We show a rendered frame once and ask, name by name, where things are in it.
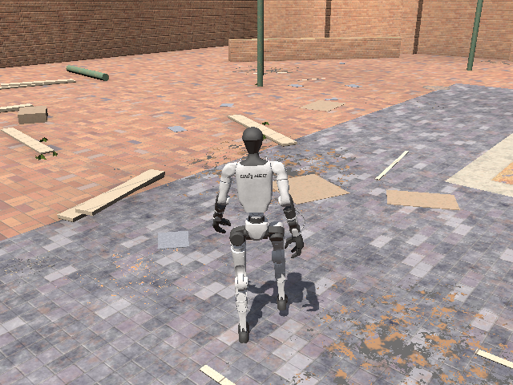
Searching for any robot right forearm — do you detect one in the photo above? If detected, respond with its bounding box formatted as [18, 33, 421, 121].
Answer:
[283, 194, 301, 237]

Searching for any left robot hand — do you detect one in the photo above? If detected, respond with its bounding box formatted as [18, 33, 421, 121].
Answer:
[212, 218, 231, 233]

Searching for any right robot hand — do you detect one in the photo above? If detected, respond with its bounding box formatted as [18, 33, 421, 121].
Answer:
[285, 235, 304, 258]

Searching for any robot left upper arm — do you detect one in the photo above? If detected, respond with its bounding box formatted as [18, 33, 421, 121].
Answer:
[217, 162, 237, 205]

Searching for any robot head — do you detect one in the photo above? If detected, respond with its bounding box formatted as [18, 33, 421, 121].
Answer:
[240, 127, 268, 166]

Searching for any robot right upper arm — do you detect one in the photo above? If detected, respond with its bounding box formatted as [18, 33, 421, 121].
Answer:
[270, 161, 291, 207]

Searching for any robot torso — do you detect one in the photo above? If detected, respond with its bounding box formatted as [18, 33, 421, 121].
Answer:
[236, 157, 273, 241]

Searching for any robot left forearm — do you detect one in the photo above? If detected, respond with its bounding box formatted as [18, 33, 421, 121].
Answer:
[213, 193, 226, 221]

